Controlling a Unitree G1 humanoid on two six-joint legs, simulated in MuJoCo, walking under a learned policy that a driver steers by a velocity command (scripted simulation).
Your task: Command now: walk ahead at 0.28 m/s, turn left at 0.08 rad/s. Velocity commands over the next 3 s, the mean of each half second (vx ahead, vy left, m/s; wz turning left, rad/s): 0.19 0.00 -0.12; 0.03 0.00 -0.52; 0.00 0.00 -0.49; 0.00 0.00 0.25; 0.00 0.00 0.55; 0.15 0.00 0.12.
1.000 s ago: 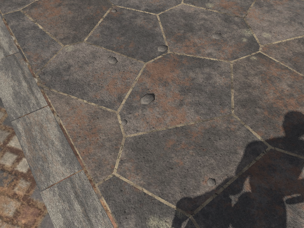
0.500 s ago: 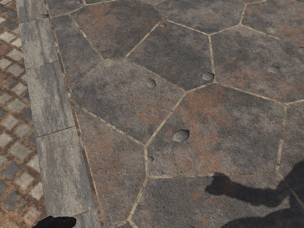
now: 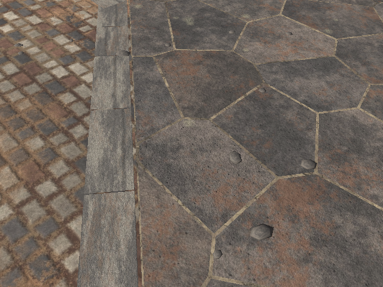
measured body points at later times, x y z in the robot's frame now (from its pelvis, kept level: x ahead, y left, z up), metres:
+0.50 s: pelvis +0.09 -0.05 +0.00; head +0.12 -0.07 +0.45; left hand +0.16 +0.22 -0.13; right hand +0.16 -0.31 -0.14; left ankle +0.12 +0.09 -0.69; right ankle +0.08 -0.12 -0.75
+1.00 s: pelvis +0.12 -0.01 +0.00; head +0.16 +0.01 +0.44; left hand +0.32 +0.22 -0.14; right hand +0.13 -0.30 -0.10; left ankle +0.18 +0.07 -0.75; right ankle +0.04 -0.11 -0.67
